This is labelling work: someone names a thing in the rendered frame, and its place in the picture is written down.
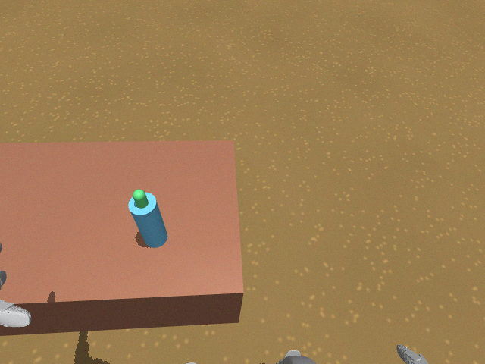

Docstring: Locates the bottle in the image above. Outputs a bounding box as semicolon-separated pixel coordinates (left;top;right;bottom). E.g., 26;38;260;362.
128;189;167;248

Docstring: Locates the left robot hand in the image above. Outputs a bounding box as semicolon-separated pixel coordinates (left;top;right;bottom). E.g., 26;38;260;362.
0;243;32;327

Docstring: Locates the right robot hand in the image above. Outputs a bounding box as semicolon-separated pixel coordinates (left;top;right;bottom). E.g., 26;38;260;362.
397;344;429;364

